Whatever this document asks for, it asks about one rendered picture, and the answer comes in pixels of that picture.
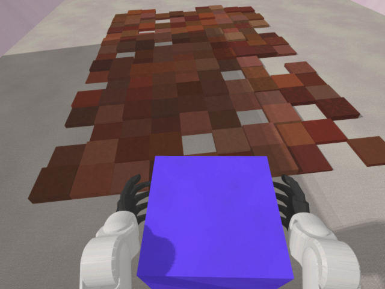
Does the left robot forearm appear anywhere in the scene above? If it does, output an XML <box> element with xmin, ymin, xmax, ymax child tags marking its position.
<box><xmin>79</xmin><ymin>211</ymin><xmax>140</xmax><ymax>289</ymax></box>

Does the robot right hand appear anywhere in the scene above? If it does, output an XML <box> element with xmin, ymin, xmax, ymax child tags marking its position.
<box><xmin>273</xmin><ymin>174</ymin><xmax>310</xmax><ymax>231</ymax></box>

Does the right robot forearm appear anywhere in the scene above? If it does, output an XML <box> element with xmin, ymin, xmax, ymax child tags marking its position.
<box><xmin>288</xmin><ymin>213</ymin><xmax>361</xmax><ymax>289</ymax></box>

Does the carton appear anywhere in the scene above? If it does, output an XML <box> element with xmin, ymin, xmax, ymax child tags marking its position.
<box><xmin>137</xmin><ymin>156</ymin><xmax>294</xmax><ymax>289</ymax></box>

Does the robot left hand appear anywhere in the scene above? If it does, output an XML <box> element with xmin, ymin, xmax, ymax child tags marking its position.
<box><xmin>116</xmin><ymin>174</ymin><xmax>151</xmax><ymax>225</ymax></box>

